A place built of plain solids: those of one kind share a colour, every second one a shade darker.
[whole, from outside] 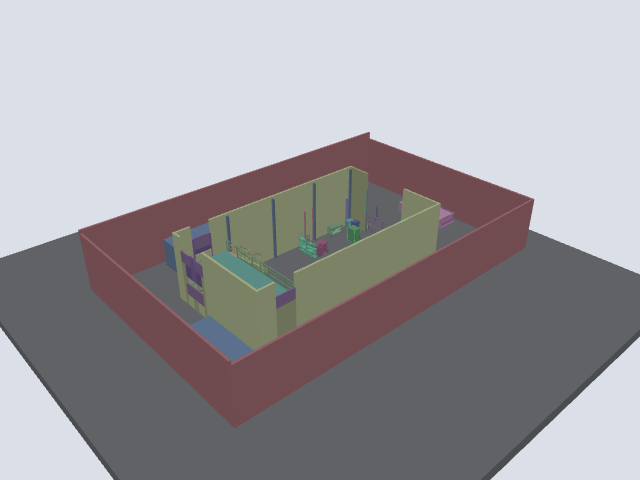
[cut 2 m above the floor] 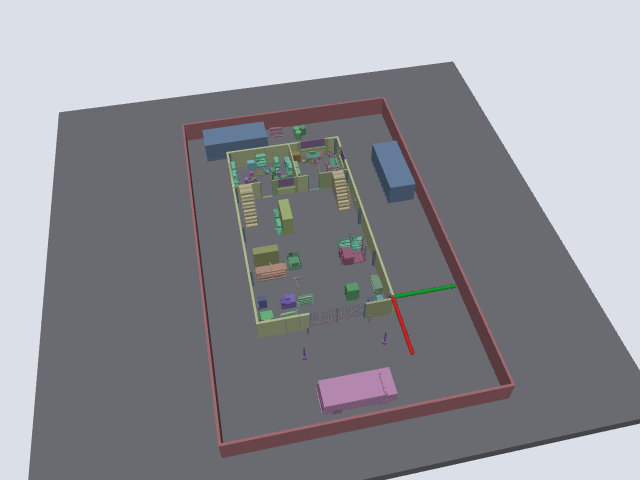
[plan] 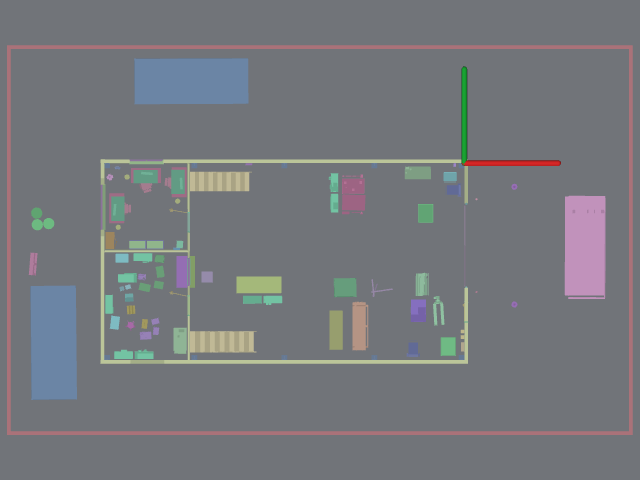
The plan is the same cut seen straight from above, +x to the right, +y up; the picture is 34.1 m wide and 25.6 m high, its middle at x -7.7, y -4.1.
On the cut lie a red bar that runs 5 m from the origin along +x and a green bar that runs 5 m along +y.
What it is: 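A works' own stores building on a factory's ground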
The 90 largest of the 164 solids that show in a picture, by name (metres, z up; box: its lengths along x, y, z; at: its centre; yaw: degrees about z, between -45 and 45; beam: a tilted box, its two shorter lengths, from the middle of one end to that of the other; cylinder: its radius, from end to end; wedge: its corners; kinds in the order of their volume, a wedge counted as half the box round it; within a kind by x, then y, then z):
{
 "beyond_container_1": {"box": [2.32, 5.99, 2.59], "at": [-21.91, -9.57, 1.24], "yaw": 0.5},
 "beyond_container_2": {"box": [2.4, 6.06, 2.65], "at": [-21.91, -9.57, 1.27], "yaw": 0.5},
 "beyond_container_3": {"box": [5.99, 2.32, 2.59], "at": [-14.55, 4.37, 1.24], "yaw": 0.2},
 "beyond_container_4": {"box": [6.06, 2.4, 2.65], "at": [-14.55, 4.37, 1.27], "yaw": 0.2},
 "yard_bound_1": {"box": [0.2, 20.79, 5.55], "at": [-24.29, -4.11, 2.73]},
 "yard_bound_2": {"box": [33.38, 0.2, 5.15], "at": [-7.7, -14.4, 2.52]},
 "yard_bound_3": {"box": [33.38, 0.2, 5.85], "at": [-7.7, 6.19, 2.88]},
 "yard_bound_4": {"box": [0.2, 20.79, 5.15], "at": [8.88, -4.11, 2.52]},
 "wall_1": {"box": [0.2, 6.0, 6.25], "at": [-19.3, -7.7, 3.08]},
 "wall_2": {"box": [0.2, 0.81, 6.25], "at": [-19.3, -4.3, 3.08]},
 "wall_3": {"box": [0.2, 0.36, 4.05], "at": [-19.3, -3.73, 1.98]},
 "wall_4": {"box": [0.2, 0.86, 1.15], "at": [-19.3, -3.12, 0.53]},
 "wall_5": {"box": [0.2, 0.71, 1.15], "at": [-19.3, -2.35, 0.53]},
 "wall_6": {"box": [0.2, 0.86, 1.15], "at": [-19.3, -1.57, 0.53]},
 "wall_7": {"box": [0.2, 0.36, 4.05], "at": [-19.3, -0.97, 1.98]},
 "wall_8": {"box": [0.2, 1.01, 6.25], "at": [-19.3, -0.3, 3.08]},
 "wall_9": {"box": [1.56, 0.2, 6.25], "at": [-18.62, 0.1, 3.08]},
 "wall_10": {"box": [1.61, 0.2, 6.25], "at": [-18.6, -10.6, 3.08]},
 "wall_11": {"box": [4.5, 0.06, 2.65], "at": [-16.95, -4.73, 1.27]},
 "wall_12": {"box": [4.5, 0.06, 2.65], "at": [-16.95, -4.67, 1.27]},
 "wall_13": {"box": [1.81, 0.2, 4.05], "at": [-16.9, -10.6, 1.98]},
 "wall_14": {"box": [1.36, 0.2, 6.25], "at": [-15.38, 0.1, 3.08]},
 "wall_15": {"box": [1.31, 0.2, 6.25], "at": [-15.35, -10.6, 3.08]},
 "wall_16": {"box": [0.06, 2.37, 2.65], "at": [-14.73, -9.32, 1.27]},
 "wall_17": {"box": [0.06, 2.6, 2.65], "at": [-14.73, -1.3, 1.27]},
 "wall_18": {"box": [0.06, 2.37, 2.77], "at": [-14.67, -9.32, 1.33]},
 "wall_19": {"box": [0.06, 1.0, 2.77], "at": [-14.67, -4.2, 1.33]},
 "wall_20": {"box": [0.06, 2.6, 2.77], "at": [-14.67, -1.3, 1.33]},
 "wall_21": {"box": [14.9, 0.2, 6.25], "at": [-7.25, -10.6, 3.08]},
 "wall_22": {"box": [14.9, 0.2, 6.25], "at": [-7.25, 0.1, 3.08]},
 "wall_23": {"box": [0.2, 4.06, 6.25], "at": [0.1, -8.68, 3.08]},
 "wall_24": {"box": [0.2, 2.36, 6.25], "at": [0.1, -0.97, 3.08]},
 "beyond_van_1": {"box": [2.15, 5.29, 1.0], "at": [6.44, -4.42, 0.79], "yaw": -0.1},
 "stair_1": {"box": [0.27, 1.04, 2.65], "at": [-14.5, -0.98, 1.28]},
 "stair_2": {"box": [0.29, 1.14, 2.65], "at": [-14.49, -9.53, 1.28]},
 "stair_3": {"box": [0.27, 1.04, 2.45], "at": [-14.26, -0.98, 1.18]},
 "stair_4": {"box": [0.29, 1.14, 2.45], "at": [-14.23, -9.53, 1.18]},
 "stair_5": {"box": [0.27, 1.04, 2.25], "at": [-14.02, -0.98, 1.08]},
 "stair_6": {"box": [0.29, 1.14, 2.25], "at": [-13.97, -9.53, 1.08]},
 "stair_7": {"box": [0.27, 1.04, 2.05], "at": [-13.78, -0.98, 0.98]},
 "stair_8": {"box": [0.29, 1.14, 2.05], "at": [-13.71, -9.53, 0.98]},
 "stair_9": {"box": [0.27, 1.04, 1.85], "at": [-13.53, -0.98, 0.88]},
 "stair_10": {"box": [0.29, 1.14, 1.85], "at": [-13.45, -9.53, 0.88]},
 "stair_11": {"box": [0.27, 1.04, 1.65], "at": [-13.29, -0.98, 0.78]},
 "stair_12": {"box": [0.29, 1.14, 1.65], "at": [-13.19, -9.53, 0.78]},
 "stair_13": {"box": [0.27, 1.04, 1.45], "at": [-13.05, -0.98, 0.68]},
 "stair_14": {"box": [0.29, 1.14, 1.45], "at": [-12.93, -9.53, 0.68]},
 "stair_15": {"box": [0.27, 1.04, 1.25], "at": [-12.81, -0.98, 0.58]},
 "stair_16": {"box": [0.29, 1.14, 1.25], "at": [-12.67, -9.53, 0.58]},
 "stair_17": {"box": [0.27, 1.04, 1.05], "at": [-12.57, -0.98, 0.48]},
 "stair_18": {"box": [0.29, 1.14, 1.05], "at": [-12.41, -9.53, 0.48]},
 "stair_19": {"box": [0.27, 1.04, 0.85], "at": [-12.33, -0.98, 0.38]},
 "stair_20": {"box": [0.29, 1.14, 0.85], "at": [-12.15, -9.53, 0.38]},
 "stair_21": {"box": [0.27, 1.04, 0.65], "at": [-12.09, -0.98, 0.28]},
 "stair_22": {"box": [0.29, 1.14, 0.65], "at": [-11.89, -9.53, 0.28]},
 "stair_23": {"box": [0.27, 1.04, 0.45], "at": [-11.85, -0.98, 0.18]},
 "stair_24": {"box": [0.29, 1.14, 0.45], "at": [-11.63, -9.53, 0.18]},
 "raised_floor_deck_1": {"box": [4.62, 10.56, 0.2], "at": [-16.92, -5.25, 2.7]},
 "longspan_deep_1": {"box": [2.4, 0.9, 2.35], "at": [-10.95, -6.49, 1.12]},
 "longspan_1": {"box": [0.7, 2.1, 2.18], "at": [-6.84, -8.91, 1.04]},
 "card_cage_1": {"box": [0.76, 0.95, 1.45], "at": [-2.06, -2.68, 0.68]},
 "card_cage_2": {"box": [0.76, 0.95, 1.45], "at": [-0.86, -9.78, 0.68]},
 "window_pane_1": {"box": [0.1, 1.2, 1.01], "at": [-19.35, -3.3, 4.49]},
 "window_pane_2": {"box": [0.1, 2.4, 1.11], "at": [-19.35, -2.35, 1.64]},
 "window_pane_3": {"box": [1.8, 0.1, 1.31], "at": [-16.95, 0.15, 1.54]},
 "window_pane_4": {"box": [1.8, 0.1, 1.01], "at": [-16.9, -10.65, 4.49]},
 "window_pane_5": {"box": [1.5, 0.1, 1.01], "at": [-16.9, 0.15, 4.49]},
 "window_pane_6": {"box": [0.12, 1.5, 1.01], "at": [-14.7, -5.8, 1.49]},
 "rack1n_mid_1": {"box": [1.18, 0.78, 0.2], "at": [-5.93, -1.24, 0.05], "yaw": 0.5},
 "rack1n_mid_2": {"box": [1.22, 0.82, 0.88], "at": [-5.9, -2.11, 0.53]},
 "wall_over_deck_1": {"box": [0.1, 1.26, 1.21], "at": [-19.26, -3.3, 3.38]},
 "wall_over_deck_2": {"box": [0.1, 0.76, 2.22], "at": [-19.26, -2.35, 3.89]},
 "wall_over_deck_3": {"box": [0.1, 1.26, 1.21], "at": [-19.26, -1.4, 3.38]},
 "wall_over_deck_4": {"box": [1.61, 0.1, 2.22], "at": [-18.43, 0.06, 3.89]},
 "wall_over_deck_5": {"box": [1.56, 0.1, 1.21], "at": [-16.9, 0.06, 3.38]},
 "tool_cabinet_1": {"box": [0.46, 0.7, 0.93], "at": [-18.64, -8.51, 0.56], "yaw": -6.7},
 "tool_cabinet_2": {"box": [0.7, 0.45, 0.89], "at": [-18.26, -5.08, 0.56]},
 "tool_cabinet_3": {"box": [0.7, 0.45, 0.89], "at": [-0.76, -0.72, 0.56]},
 "beyond_drums_1": {"cylinder": 0.3, "from": [-22.81, -2.67, -0.06], "to": [-22.81, -2.67, 0.87]},
 "beyond_drums_2": {"cylinder": 0.3, "from": [-22.78, -3.28, -0.06], "to": [-22.78, -3.28, 0.87]},
 "beyond_drums_3": {"cylinder": 0.3, "from": [-22.17, -3.22, -0.06], "to": [-22.17, -3.22, 0.87]},
 "pallet_load_1": {"box": [0.76, 1.15, 0.62], "at": [-2.45, -7.87, 0.26]},
 "pallet_load_2": {"box": [0.8, 0.42, 0.67], "at": [-2.45, -7.48, 0.44]},
 "wheelie_bin_1": {"box": [0.51, 0.62, 1.12], "at": [-2.73, -9.88, 0.51]},
 "wheelie_bin_2": {"box": [0.62, 0.51, 1.12], "at": [-0.62, -1.43, 0.51]},
 "cupboard_steel_low_1": {"box": [0.45, 0.92, 1.05], "at": [-18.91, -4.13, 0.47]},
 "stillage_1": {"box": [1.08, 0.88, 0.37], "at": [-6.36, -6.64, 0.14], "yaw": 0.9},
 "filing_lateral_low_1": {"box": [0.9, 0.48, 0.73], "at": [-16.49, -4.35, 0.31]},
 "bar_rack_1": {"box": [0.71, 2.56, 0.11], "at": [-5.61, -8.7, 0.91]},
 "packing_desk_1": {"box": [1.16, 0.32, 0.49], "at": [-2.38, -0.34, 0.66]}
}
